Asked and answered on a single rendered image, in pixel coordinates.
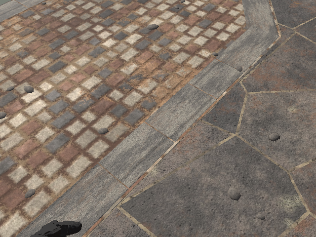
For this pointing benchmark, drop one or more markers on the robot left hand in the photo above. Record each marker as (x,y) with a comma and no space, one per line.
(59,229)

